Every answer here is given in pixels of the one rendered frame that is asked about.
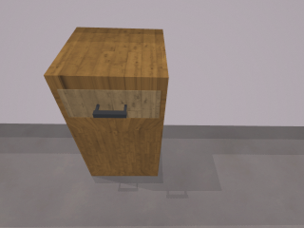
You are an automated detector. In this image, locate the drawer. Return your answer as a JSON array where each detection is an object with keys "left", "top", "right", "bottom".
[{"left": 57, "top": 89, "right": 162, "bottom": 119}]

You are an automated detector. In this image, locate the handle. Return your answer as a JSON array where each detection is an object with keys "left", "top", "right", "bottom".
[{"left": 92, "top": 104, "right": 127, "bottom": 119}]

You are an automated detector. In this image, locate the cabinet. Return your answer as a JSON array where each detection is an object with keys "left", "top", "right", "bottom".
[{"left": 44, "top": 27, "right": 169, "bottom": 177}]

